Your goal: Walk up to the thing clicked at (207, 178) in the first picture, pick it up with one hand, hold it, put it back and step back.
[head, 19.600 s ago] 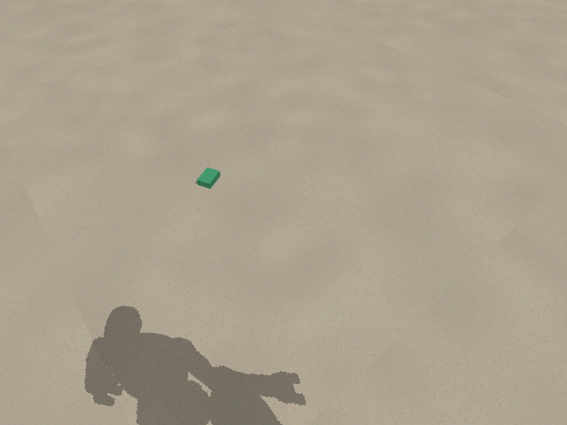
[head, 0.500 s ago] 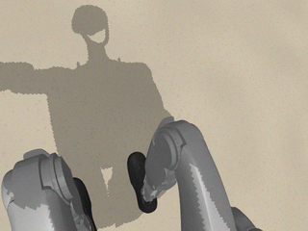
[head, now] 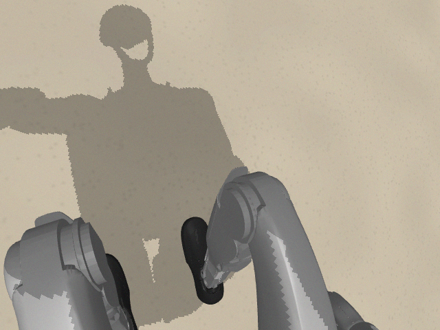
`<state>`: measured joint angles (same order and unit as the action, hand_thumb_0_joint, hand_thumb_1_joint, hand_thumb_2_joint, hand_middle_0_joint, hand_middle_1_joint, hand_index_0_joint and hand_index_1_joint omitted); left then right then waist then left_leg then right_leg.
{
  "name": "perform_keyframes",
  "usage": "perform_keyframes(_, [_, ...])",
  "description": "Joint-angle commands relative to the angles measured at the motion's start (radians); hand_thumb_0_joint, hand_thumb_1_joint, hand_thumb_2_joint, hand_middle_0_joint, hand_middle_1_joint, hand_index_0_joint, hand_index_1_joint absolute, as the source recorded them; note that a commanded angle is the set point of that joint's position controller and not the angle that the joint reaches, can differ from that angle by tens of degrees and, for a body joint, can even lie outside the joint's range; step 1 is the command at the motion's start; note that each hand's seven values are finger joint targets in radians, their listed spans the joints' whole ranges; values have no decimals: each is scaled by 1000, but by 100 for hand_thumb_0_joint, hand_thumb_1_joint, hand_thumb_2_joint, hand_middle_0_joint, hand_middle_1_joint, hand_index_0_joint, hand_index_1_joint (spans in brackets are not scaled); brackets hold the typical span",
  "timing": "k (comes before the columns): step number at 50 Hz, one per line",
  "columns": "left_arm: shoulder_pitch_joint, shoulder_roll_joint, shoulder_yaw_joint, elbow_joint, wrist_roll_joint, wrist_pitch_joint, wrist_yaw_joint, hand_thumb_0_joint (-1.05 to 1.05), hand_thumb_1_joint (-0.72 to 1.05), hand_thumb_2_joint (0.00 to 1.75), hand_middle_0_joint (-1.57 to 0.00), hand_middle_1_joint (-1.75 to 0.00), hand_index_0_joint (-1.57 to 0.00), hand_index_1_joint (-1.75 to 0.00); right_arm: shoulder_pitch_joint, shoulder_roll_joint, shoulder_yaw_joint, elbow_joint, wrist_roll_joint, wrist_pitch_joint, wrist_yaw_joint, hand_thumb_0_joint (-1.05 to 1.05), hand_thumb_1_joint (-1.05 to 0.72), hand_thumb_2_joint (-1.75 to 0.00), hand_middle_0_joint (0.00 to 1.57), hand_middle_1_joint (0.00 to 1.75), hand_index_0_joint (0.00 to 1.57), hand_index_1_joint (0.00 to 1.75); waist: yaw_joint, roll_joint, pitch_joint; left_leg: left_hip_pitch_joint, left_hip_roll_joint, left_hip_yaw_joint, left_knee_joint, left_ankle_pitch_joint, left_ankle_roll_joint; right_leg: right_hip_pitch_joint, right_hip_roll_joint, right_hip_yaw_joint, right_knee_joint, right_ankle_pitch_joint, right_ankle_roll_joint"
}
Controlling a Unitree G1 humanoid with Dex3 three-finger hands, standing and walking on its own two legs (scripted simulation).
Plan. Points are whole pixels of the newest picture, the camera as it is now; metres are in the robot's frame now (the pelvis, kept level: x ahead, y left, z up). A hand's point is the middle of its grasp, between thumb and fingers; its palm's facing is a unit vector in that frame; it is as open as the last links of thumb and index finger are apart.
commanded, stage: rise first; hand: left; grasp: from above
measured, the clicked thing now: out of the picture +0.49 +0.36 -0.30
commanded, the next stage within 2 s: approach in 1.04 s
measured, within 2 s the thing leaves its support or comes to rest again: neither
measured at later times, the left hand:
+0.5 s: hand out of the picture +0.45 +0.39 -0.18, palm faces -0.49 -0.11 -0.86, open 14.3 cm
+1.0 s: hand out of the picture +0.45 +0.40 -0.18, palm faces -0.49 -0.11 -0.87, open 14.4 cm
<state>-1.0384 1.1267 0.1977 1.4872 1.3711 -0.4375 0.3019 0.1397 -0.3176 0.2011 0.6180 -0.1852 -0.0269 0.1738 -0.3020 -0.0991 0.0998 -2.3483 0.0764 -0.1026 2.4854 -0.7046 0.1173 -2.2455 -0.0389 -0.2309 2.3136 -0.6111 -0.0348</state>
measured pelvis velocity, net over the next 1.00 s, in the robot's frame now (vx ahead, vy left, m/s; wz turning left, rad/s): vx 0.00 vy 0.00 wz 0.00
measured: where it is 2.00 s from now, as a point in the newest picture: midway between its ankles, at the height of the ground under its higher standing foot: (164, 295)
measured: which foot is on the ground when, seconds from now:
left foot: down 0.00-1.00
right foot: down 0.00-1.00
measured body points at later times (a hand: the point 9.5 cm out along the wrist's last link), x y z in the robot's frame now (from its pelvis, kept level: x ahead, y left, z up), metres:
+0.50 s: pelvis +0.00 +0.00 +0.00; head +0.27 +0.12 +0.34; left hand +0.47 +0.40 -0.13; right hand +0.06 -0.27 -0.07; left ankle +0.07 +0.10 -0.28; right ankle +0.12 -0.10 -0.28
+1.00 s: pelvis +0.00 +0.00 +0.00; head +0.27 +0.12 +0.34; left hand +0.47 +0.40 -0.13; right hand +0.06 -0.27 -0.07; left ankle +0.07 +0.10 -0.28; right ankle +0.12 -0.10 -0.28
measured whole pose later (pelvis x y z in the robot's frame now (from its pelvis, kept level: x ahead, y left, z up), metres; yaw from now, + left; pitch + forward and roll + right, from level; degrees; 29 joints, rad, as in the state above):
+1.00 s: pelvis +0.00 +0.00 +0.00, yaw +0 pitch +31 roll -13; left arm -1.03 1.13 0.20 1.48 1.36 -0.41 0.28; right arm 0.15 -0.32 0.21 0.61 -0.18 -0.03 0.18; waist -0.31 -0.10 0.11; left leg -2.35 0.07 -0.10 2.48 -0.70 0.12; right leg -2.25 -0.04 -0.23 2.31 -0.61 -0.03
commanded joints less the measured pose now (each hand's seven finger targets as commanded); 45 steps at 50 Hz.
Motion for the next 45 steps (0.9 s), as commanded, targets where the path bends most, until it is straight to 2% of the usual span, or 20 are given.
perform_keyframes(1, [-249,329,56,-154,-11,-4,67,0,-56,105,-10,-88,-6,-92,208,-302,-94,0,-8,-3,-15,0,-89,-89,20,30,20,30,2,549,-716,668,-28,-71,-273,317,-99,230,72,27,-164,193,2])
perform_keyframes(4, [-249,316,52,-155,-7,8,78,0,-56,105,-10,-88,-6,-91,204,-310,-109,2,-6,-3,-12,0,-89,-89,20,30,20,30,3,567,-721,669,-30,-71,-279,331,-100,222,74,24,-161,199,1])
perform_keyframes(5, [-262,331,60,-155,1,14,80,0,-57,106,-9,-89,-5,-92,219,-311,-107,1,-6,-5,-11,0,-89,-89,20,30,20,30,-11,558,-702,653,-30,-76,-279,328,-99,216,70,25,-159,198,3])
perform_keyframes(7, [-252,299,47,-150,-7,27,75,0,-59,107,-8,-89,-4,-92,207,-315,-113,-8,-3,-7,-10,0,-89,-89,20,30,20,30,-6,552,-688,641,-33,-77,-289,309,-98,211,69,23,-163,190,3])
perform_keyframes(8, [-242,321,64,-128,-7,35,73,0,-58,106,-9,-88,-5,-92,218,-308,-107,0,-1,-7,-9,0,-89,-89,20,30,20,30,-7,540,-670,622,-32,-77,-293,277,-94,203,67,25,-166,169,2])
perform_keyframes(11, [-222,304,50,-123,-10,52,46,0,-57,105,-9,-90,-5,-93,215,-311,-108,-6,4,-10,-9,0,-89,-89,20,30,20,30,-14,520,-651,595,-34,-65,-294,253,-88,215,66,35,-177,163,1])
perform_keyframes(15, [-225,284,42,-146,-37,46,16,0,-55,103,-9,-91,-6,-93,221,-301,-104,-6,5,-8,-11,0,-89,-89,20,30,20,30,-24,471,-661,542,-39,-41,-277,217,-78,272,65,43,-197,160,6])
perform_keyframes(19, [-226,276,24,-152,-52,22,-5,0,-55,103,-8,-92,-6,-94,226,-304,-96,2,4,-6,-13,0,-89,-89,20,30,20,30,-34,475,-676,592,-35,-56,-272,274,-84,271,67,36,-194,183,8])
perform_keyframes(21, [-247,297,32,-162,-49,6,4,0,-55,103,-8,-91,-6,-93,215,-301,-93,2,4,0,-16,0,-89,-89,20,30,20,30,-20,477,-687,589,-35,-60,-267,266,-87,267,70,34,-191,176,4])
perform_keyframes(23, [-253,304,40,-174,-45,-11,13,0,-55,103,-9,-90,-6,-93,216,-300,-86,-1,-2,3,-16,0,-89,-89,20,30,20,30,-24,503,-685,631,-31,-69,-271,296,-95,258,69,28,-183,183,5])
perform_keyframes(26, [-284,339,51,-205,-28,-23,38,0,-56,104,-9,-91,-6,-93,209,-318,-100,-4,-7,3,-18,0,-89,-89,20,30,20,30,-9,565,-715,667,-29,-69,-276,305,-100,249,71,32,-175,185,3])
perform_keyframes(29, [-245,353,73,-172,-6,-11,67,0,-57,105,-10,-88,-6,-91,218,-311,-96,-7,-10,5,-14,0,-89,-89,20,30,20,30,1,558,-725,666,-30,-60,-276,333,-99,262,75,32,-169,206,3])
perform_keyframes(32, [-230,319,60,-128,-4,9,80,0,-59,107,-8,-90,-4,-93,211,-313,-103,-10,-8,3,-14,0,-89,-89,20,30,20,30,-4,534,-673,614,-33,-67,-289,272,-92,234,77,25,-172,174,1])
perform_keyframes(33, [-240,312,49,-134,0,16,77,0,-59,107,-8,-90,-4,-94,205,-313,-104,-15,-5,-2,-15,0,-89,-89,20,30,20,30,-10,528,-667,599,-34,-58,-289,251,-88,234,76,30,-182,166,1])
perform_keyframes(34, [-235,336,67,-138,6,23,77,0,-59,107,-8,-90,-4,-94,221,-317,-105,-13,-5,-3,-16,0,-89,-89,20,30,20,30,-10,523,-673,596,-34,-55,-289,248,-88,249,75,31,-184,169,2])
perform_keyframes(35, [-242,301,46,-150,-6,27,74,0,-59,106,-8,-90,-4,-93,206,-315,-105,-23,-1,-6,-15,0,-89,-89,20,30,20,30,-2,528,-684,588,-39,-59,-294,256,-90,252,73,28,-179,177,2])
perform_keyframes(36, [-209,317,57,-120,-10,38,71,0,-58,106,-7,-91,-4,-95,211,-316,-107,-12,1,-10,-14,0,-89,-89,20,30,20,30,0,514,-673,582,-38,-55,-289,252,-86,251,72,33,-181,175,1])
perform_keyframes(40, [-212,269,34,-114,-27,52,34,0,-57,104,-8,-91,-5,-94,224,-309,-105,-6,5,-13,-13,0,-89,-89,20,30,20,30,-34,474,-638,568,-35,-59,-286,244,-83,238,69,32,-191,168,7])
perform_keyframes(43, [-244,293,37,-153,-39,39,17,0,-55,103,-9,-91,-6,-93,217,-301,-96,0,7,-11,-14,0,-89,-89,20,30,20,30,-25,478,-669,572,-34,-58,-280,243,-85,258,69,33,-190,170,6])
perform_keyframes(45, [-256,286,26,-158,-39,27,9,0,-55,103,-8,-91,-6,-94,220,-321,-105,-4,5,-9,-15,0,-89,-89,20,30,20,30,-33,510,-654,602,-36,-73,-278,268,-96,230,65,28,-181,168,1])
